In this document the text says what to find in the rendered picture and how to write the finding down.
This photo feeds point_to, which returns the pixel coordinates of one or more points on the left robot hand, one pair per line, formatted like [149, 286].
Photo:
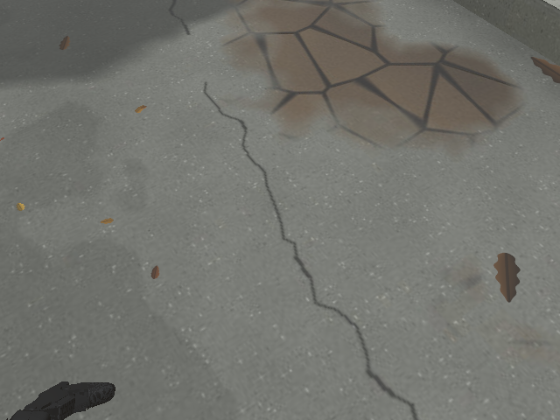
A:
[62, 400]

